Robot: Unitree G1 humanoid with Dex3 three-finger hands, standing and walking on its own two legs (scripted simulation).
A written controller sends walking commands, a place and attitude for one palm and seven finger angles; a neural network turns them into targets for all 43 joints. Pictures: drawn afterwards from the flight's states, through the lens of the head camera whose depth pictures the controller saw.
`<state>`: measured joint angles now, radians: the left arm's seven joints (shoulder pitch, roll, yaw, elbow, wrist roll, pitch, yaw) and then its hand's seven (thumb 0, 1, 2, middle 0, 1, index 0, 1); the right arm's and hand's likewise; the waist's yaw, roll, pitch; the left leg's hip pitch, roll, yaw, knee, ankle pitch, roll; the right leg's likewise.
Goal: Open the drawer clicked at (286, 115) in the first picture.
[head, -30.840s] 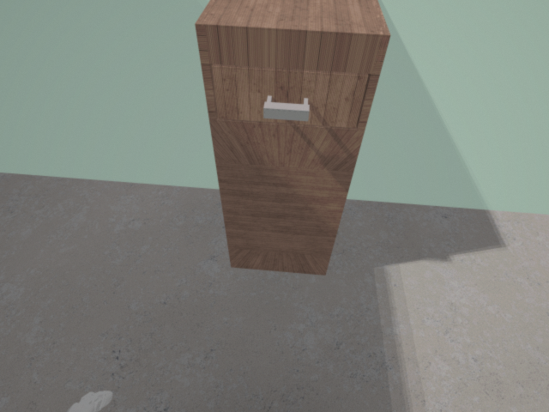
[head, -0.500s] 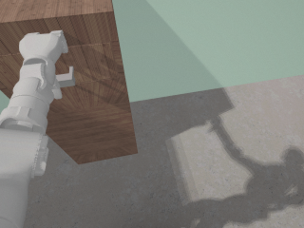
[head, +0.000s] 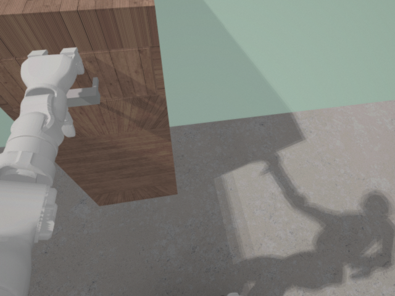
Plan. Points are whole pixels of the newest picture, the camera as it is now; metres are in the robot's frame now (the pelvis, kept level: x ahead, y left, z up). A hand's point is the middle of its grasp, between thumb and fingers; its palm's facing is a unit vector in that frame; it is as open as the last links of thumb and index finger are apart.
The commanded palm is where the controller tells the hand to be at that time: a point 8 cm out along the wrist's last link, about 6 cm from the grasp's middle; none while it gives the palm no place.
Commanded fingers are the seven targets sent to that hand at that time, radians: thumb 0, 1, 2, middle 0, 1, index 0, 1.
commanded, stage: lower the fingers behind the handle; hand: left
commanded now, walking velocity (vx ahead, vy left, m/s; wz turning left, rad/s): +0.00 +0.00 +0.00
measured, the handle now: (75, 90) +0.56 +0.26 +0.06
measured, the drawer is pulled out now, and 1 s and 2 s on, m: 0.00 0.00 0.00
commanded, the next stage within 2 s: lift the hand off the handle in 1.32 s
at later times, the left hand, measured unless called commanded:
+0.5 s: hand (71, 104) +0.50 +0.25 +0.07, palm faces -0.04 +0.01 -1.00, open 13.8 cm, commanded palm +0.49 +0.24 +0.12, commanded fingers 0.00 -0.50 0.30 -0.30 -1.20 -0.30 -1.20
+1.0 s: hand (73, 108) +0.50 +0.25 +0.06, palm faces -0.02 +0.03 -1.00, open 13.9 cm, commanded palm +0.48 +0.24 +0.09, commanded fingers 0.00 -0.50 0.30 -0.30 -1.20 -0.30 -1.20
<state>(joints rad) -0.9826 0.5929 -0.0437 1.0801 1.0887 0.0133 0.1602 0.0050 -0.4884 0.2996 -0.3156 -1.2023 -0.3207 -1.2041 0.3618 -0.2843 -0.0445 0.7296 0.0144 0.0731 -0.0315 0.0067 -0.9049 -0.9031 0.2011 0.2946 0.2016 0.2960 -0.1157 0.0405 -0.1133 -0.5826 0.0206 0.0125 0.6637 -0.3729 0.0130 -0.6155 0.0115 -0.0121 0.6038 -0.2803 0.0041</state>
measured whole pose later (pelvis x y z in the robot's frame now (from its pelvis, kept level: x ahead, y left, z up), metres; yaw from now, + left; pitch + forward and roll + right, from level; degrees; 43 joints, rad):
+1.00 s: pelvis -0.01 +0.00 -0.01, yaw +0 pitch +20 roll -2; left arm -0.99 0.58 -0.05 1.13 1.10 -0.01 0.24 0.01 -0.49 0.30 -0.30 -1.23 -0.28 -1.24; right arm 0.37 -0.26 -0.03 0.72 0.01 0.07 -0.03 0.01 -0.90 -0.90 0.20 0.29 0.20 0.30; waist -0.13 0.04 -0.13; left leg -0.71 0.02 0.01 0.77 -0.40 0.02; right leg -0.74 0.01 -0.01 0.71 -0.31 0.01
